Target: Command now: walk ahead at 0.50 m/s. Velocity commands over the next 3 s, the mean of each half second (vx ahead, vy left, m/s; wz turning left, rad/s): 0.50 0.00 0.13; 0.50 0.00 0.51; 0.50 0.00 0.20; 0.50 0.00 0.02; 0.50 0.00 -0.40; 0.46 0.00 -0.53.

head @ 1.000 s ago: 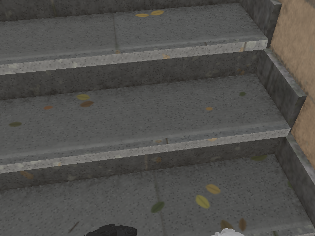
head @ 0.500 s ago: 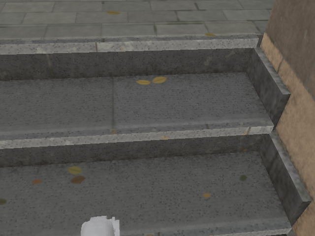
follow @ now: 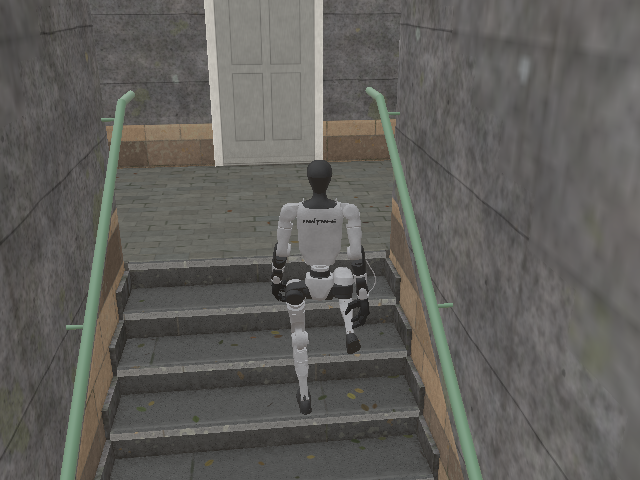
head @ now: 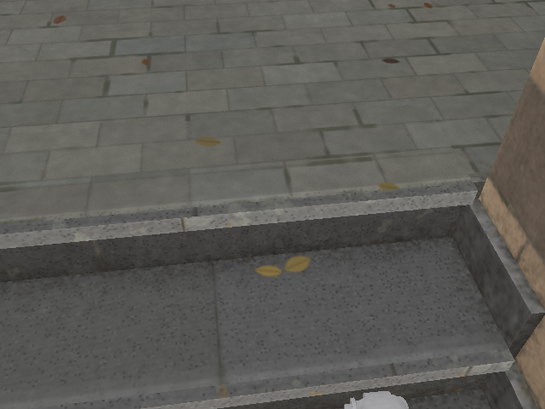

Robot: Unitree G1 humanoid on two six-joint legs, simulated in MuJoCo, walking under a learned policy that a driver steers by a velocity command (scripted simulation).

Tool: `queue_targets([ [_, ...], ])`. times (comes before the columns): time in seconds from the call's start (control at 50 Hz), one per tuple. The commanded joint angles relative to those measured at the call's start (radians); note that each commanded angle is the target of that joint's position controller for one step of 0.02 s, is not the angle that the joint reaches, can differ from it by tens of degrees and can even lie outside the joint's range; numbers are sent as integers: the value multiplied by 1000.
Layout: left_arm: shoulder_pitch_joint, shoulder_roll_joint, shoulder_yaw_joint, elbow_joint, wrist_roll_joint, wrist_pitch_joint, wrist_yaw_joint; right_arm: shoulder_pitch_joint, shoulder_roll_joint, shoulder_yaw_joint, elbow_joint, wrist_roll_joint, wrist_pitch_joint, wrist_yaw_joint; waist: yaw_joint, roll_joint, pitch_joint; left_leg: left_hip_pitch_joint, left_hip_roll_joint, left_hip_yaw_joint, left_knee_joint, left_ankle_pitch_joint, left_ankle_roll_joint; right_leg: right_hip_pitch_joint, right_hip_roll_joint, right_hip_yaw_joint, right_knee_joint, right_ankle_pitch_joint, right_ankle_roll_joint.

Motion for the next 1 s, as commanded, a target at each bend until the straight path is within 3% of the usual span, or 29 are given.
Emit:
queue_targets([
  [0.02,-145,-77,-55,-110,-1,2,27,52,-6,21,-2,-29,-25,2,-5,56,109,177,269,-286,-293,132,144,-322,-24,-6,131,-14,-58],
  [0.06,-219,-53,-61,-161,20,12,45,67,19,40,-16,-14,-47,6,9,40,49,220,250,-232,-337,135,134,-263,-100,-119,-121,62,-29],
  [0.1,-312,-26,-57,-208,29,46,57,181,6,46,25,-9,-58,13,-46,80,101,208,247,-231,-390,166,146,-247,-136,-209,-286,110,34],
  [0.14,-530,-30,-62,-294,29,90,36,183,-6,48,23,31,-51,48,-79,128,160,71,313,-216,-553,271,174,-27,-164,-288,-565,-169,28],
  [0.16,-455,-84,-75,-280,26,91,9,67,-67,37,-20,53,-53,63,3,172,149,-68,318,-144,-559,513,191,254,-138,-320,-610,-191,33],
  [0.2,-420,-70,-62,-275,28,88,-8,99,-149,18,-3,82,-84,65,54,201,72,110,340,-94,-461,1079,213,369,-44,-348,-693,-269,69],
  [0.24,-272,-68,-53,-242,27,76,5,147,-186,-12,31,88,-89,49,101,240,4,436,337,-52,-284,1596,193,427,30,-355,-969,-297,64],
  [0.26,-213,-56,-52,-237,26,76,20,204,-175,-18,66,63,-91,52,98,263,-102,388,328,-63,-171,1816,164,651,26,-291,-960,-156,29],
  [0.28,-104,-15,-51,-178,-25,68,32,275,-121,-16,68,19,-100,69,78,118,-243,98,272,-121,8,1627,119,1027,-51,-84,-1014,-115,-40],
  [0.3,36,47,-24,-125,-19,91,45,211,-86,-26,52,34,-78,79,165,42,-256,-35,184,-152,156,1247,112,1143,-123,120,-1281,-334,-59],
  [0.32,191,138,5,-54,19,93,47,110,0,-31,35,50,-53,99,213,-131,-155,-343,44,-216,551,458,54,1190,-276,486,-1636,-477,-134],
  [0.34,275,190,39,-25,39,67,66,82,1,-44,37,83,-39,106,212,-129,-126,-447,58,-390,1048,466,63,1093,-364,697,-1772,-623,-84],
  [0.36,237,153,30,10,1,33,61,34,-43,-68,9,104,-51,88,166,-163,-44,-569,74,-419,1282,480,78,1030,-363,618,-1755,-652,-46],
  [0.4,146,-4,4,83,5,3,43,-125,22,-52,-62,125,-70,37,71,-1,18,-706,49,-421,1437,467,171,970,-325,310,-1673,-369,30],
  [0.44,-9,-156,-36,65,-13,-8,41,-135,60,-49,-86,118,-41,28,-22,76,19,-726,74,-415,1350,386,205,917,-262,62,-1678,-256,70],
  [0.52,-10,-95,-20,27,31,-36,62,-162,47,-48,-119,106,0,58,-65,2,45,-767,126,-239,1351,318,162,847,-204,-266,-1803,-171,78],
  [0.6,312,-84,-41,158,99,-34,52,-404,100,9,-280,107,0,38,19,-19,136,-1218,112,-294,1710,195,286,1115,-342,-130,-1915,-291,29],
  [0.68,405,-40,-65,197,151,-40,27,-558,-10,23,-385,121,4,23,34,69,133,-1311,134,-217,1417,302,294,1258,-301,-249,-1967,-267,58],
  [0.7,425,-58,-73,197,156,-43,28,-612,-21,21,-415,120,20,22,44,10,115,-1273,166,-149,1333,314,287,1234,-287,-279,-2005,-262,52],
  [0.76,453,-20,-70,186,114,-29,-11,-815,-20,30,-513,105,87,42,73,-18,124,-977,189,-23,1127,160,241,1100,-329,-377,-2168,-87,61],
  [0.8,422,109,-48,161,54,-55,-3,-749,-14,27,-529,98,82,83,-19,-76,63,-652,67,128,1032,70,213,1079,-325,-470,-2043,969,48],
  [0.82,455,166,-34,168,53,-73,2,-730,-19,23,-538,102,78,93,-50,-120,56,-593,15,152,948,36,194,1183,-342,-470,-1962,1371,46],
  [0.86,407,247,5,141,38,-85,10,-527,-45,7,-483,97,57,78,-123,-213,-6,-445,-67,140,575,-24,149,1449,-358,-462,-1818,1586,54],
  [0.88,378,244,16,140,26,-85,-2,-406,-88,-21,-444,96,43,46,-162,-215,-46,-274,-94,74,445,21,150,1454,-350,-434,-1666,1579,80],
  [0.9,457,152,3,100,90,-92,-12,-228,-155,-35,-402,99,43,9,-127,-31,-288,218,-3,-254,549,498,271,1087,-314,-355,-1349,1239,148],
  [0.92,437,103,2,85,76,-74,-58,-17,-209,-51,-329,58,64,-11,-175,145,-334,446,129,-675,125,461,353,760,-109,-293,-1064,123,206],
  [0.94,350,111,31,45,29,-48,-79,115,-334,-106,-251,61,54,-3,-200,175,-205,367,223,-943,-113,225,335,556,20,-47,-538,-37,222],
  [0.96,340,99,51,43,28,-39,-63,90,-363,-136,-210,53,17,-11,-159,108,-55,243,222,-932,-158,119,233,409,47,116,-232,33,202],
  [1.0,270,52,38,28,63,-52,-31,-105,-201,-109,-165,88,-27,17,-37,66,95,83,175,-745,-71,110,138,208,70,113,-5,46,146],
])
Next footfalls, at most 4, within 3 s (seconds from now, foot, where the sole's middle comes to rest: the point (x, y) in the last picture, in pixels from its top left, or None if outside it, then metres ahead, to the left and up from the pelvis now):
0.24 right None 0.33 -0.14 -0.59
0.86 left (232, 345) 0.55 0.10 -0.42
1.40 right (263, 157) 0.91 0.04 -0.25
1.98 left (117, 115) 1.06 0.38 -0.25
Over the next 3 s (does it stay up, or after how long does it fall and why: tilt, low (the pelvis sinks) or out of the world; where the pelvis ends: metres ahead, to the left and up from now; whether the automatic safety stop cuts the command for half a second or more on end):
stays up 1.48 0.31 0.52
